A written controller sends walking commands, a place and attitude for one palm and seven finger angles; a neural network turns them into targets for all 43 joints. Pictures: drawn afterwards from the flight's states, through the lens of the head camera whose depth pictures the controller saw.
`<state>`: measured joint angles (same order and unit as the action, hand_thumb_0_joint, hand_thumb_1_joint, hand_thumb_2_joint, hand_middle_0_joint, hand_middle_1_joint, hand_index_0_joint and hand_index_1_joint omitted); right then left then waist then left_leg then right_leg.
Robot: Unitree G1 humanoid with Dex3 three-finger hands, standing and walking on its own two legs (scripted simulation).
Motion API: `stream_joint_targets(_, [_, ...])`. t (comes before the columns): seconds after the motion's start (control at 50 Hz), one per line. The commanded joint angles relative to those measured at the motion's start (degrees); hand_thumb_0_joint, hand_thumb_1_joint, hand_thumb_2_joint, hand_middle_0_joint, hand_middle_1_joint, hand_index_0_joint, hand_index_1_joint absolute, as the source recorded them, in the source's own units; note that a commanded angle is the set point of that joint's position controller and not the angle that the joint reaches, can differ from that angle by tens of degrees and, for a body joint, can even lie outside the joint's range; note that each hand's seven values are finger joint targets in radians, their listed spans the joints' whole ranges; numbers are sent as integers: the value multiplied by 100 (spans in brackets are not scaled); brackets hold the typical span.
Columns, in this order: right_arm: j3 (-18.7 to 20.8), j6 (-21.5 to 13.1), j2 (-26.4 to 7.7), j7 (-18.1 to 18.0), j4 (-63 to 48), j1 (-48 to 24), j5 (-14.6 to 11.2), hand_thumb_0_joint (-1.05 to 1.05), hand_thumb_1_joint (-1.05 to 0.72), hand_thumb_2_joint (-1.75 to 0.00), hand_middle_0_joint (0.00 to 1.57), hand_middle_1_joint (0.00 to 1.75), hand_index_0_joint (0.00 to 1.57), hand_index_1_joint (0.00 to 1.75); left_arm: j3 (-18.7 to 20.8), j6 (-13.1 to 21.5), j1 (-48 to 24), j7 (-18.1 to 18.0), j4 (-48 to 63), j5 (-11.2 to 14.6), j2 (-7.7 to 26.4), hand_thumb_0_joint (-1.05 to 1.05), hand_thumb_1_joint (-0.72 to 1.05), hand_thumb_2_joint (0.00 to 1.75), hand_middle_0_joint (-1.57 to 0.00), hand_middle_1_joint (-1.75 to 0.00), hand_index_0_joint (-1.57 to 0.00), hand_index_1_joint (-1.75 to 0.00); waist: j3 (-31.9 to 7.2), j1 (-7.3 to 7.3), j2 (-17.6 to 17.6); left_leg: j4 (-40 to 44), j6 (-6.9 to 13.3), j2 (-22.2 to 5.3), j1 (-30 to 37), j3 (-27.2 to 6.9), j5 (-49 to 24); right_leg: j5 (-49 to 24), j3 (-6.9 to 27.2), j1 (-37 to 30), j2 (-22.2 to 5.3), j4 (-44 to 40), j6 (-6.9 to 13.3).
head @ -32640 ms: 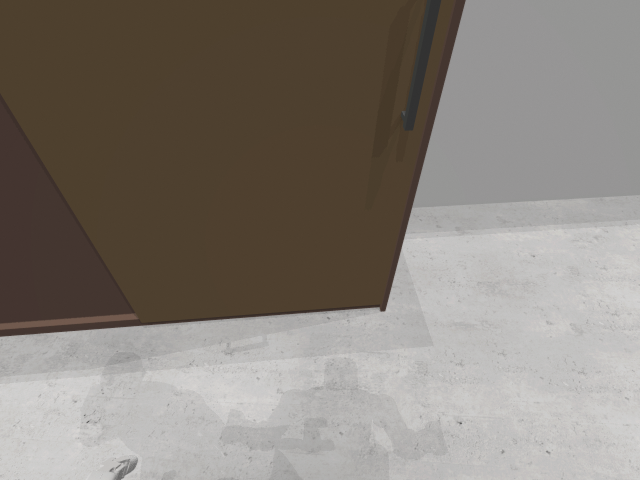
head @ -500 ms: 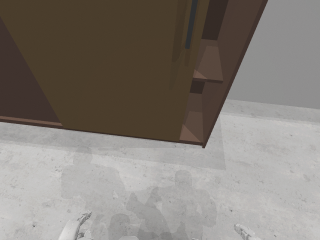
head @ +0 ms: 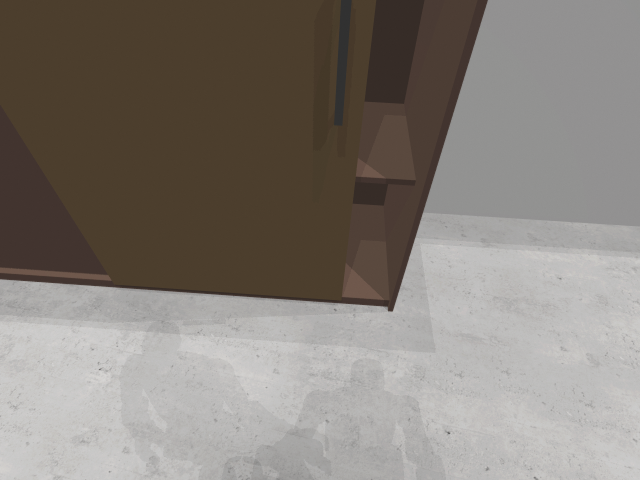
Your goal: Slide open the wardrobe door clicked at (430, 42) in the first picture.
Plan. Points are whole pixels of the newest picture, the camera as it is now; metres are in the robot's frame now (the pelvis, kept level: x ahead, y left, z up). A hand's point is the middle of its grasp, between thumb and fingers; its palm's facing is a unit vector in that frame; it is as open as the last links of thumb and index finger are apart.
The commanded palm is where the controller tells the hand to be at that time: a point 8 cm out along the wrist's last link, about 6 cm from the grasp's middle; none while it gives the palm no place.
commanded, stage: let the arm hang, fingers relaxed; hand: right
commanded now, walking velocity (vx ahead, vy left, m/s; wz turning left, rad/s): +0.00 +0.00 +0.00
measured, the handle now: (343, 50) +0.82 +0.01 +0.17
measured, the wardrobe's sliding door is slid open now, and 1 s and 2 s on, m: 0.18 0.18 0.18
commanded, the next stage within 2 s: look to check the result in 0.36 s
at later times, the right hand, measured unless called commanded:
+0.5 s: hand out of the picture +0.02 -0.19 -0.18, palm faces -0.02 +0.98 -0.20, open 7.4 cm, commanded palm none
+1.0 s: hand out of the picture +0.07 -0.22 -0.17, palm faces -0.03 +0.96 -0.27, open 7.4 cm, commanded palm none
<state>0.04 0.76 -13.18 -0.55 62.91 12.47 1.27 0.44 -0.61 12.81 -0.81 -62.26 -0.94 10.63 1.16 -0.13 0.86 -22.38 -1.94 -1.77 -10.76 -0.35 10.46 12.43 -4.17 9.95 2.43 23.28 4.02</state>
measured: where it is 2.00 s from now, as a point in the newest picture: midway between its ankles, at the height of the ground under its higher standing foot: outside the picture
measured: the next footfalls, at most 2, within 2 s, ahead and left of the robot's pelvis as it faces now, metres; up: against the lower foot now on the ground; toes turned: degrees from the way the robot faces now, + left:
right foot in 1.86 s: +0.30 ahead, -0.05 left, +0.00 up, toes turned -7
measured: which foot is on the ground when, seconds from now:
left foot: down 0.00-1.00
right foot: down 0.00-1.00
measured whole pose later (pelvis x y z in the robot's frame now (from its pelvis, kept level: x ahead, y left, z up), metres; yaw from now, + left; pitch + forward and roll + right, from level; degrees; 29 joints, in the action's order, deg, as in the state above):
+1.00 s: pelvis +0.01 +0.00 +0.00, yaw +0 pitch -1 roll +0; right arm 0.2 -0.8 -15.8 -0.1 65.1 8.0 1.2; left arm 0.9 0.6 8.4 -0.7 -65.3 -0.6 15.1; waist 2.8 0.2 -0.3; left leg -19.8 -1.7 -1.8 -8.4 -0.3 9.9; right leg 11.2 -4.1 7.1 2.5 19.6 3.7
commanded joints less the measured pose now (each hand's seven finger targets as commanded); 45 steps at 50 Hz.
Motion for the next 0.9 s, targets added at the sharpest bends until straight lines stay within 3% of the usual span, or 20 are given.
stream_joint_targets(0.0, [106, -117, -611, -63, -117, 62, -30, 0, -90, -90, 20, 30, 20, 30, 142, 142, 123, -59, 131, -20, 866, 0, 90, 90, -20, -30, -20, -30, 160, 27, -125, 268, 280, -364, 41, -291, -55, 253, 965, 289, -940, -923, -134])
stream_joint_targets(0.22, [101, -124, -559, -86, 82, 130, -32, 0, -90, -90, 20, 30, 20, 30, 110, 173, 163, -94, -72, -7, 818, 0, 90, 90, -20, -30, -20, -30, 206, 37, 70, 263, 272, -402, 20, -299, -178, -235, 892, 95, -913, -889, -148])
stream_joint_targets(0.28, [103, -122, -547, -86, 114, 154, -27, 0, -90, -90, 20, 30, 20, 30, 113, 167, 152, -97, -87, -2, 813, 0, 90, 90, -20, -30, -20, -30, 241, 37, -8, 290, 279, -408, 0, -301, -94, -30, 914, 128, -907, -921, -140])
stream_joint_targets(0.48, [109, -160, -600, -92, 125, 85, -32, 0, -90, -90, 20, 30, 20, 30, 137, 176, 121, -104, -100, 8, 885, 0, 90, 90, -20, -30, -20, -30, 132, 69, -87, 345, 299, -435, 20, -356, -237, -391, 829, -65, -892, -785, -135])
stream_joint_targets(0.62, [132, -187, -738, -87, 103, -42, -37, 0, -90, -90, 20, 30, 20, 30, 154, 196, -13, -102, -87, 9, 1017, 0, 90, 90, -20, -30, -20, -30, 28, 66, -62, 364, 318, -462, 92, -362, -441, -734, 816, -198, -912, -740, -132])
stream_joint_targets(0.7, [143, -187, -839, -80, 70, -151, -35, 0, -90, -90, 20, 30, 20, 30, 160, 191, -119, -90, -90, 9, 1108, 0, 90, 90, -20, -30, -20, -30, 146, 62, -83, 408, 312, -468, 82, -367, -381, -632, 820, -139, -925, -794, -143])
stream_joint_targets(0.88, [191, -233, -1139, -50, -11, -405, -34, 0, -90, -90, 20, 30, 20, 30, 200, 219, -409, -58, -43, 7, 1395, 0, 90, 90, -20, -30, -20, -30, -56, 57, -141, 505, 343, -507, 202, -413, -470, -735, 855, -289, -933, -819, -143])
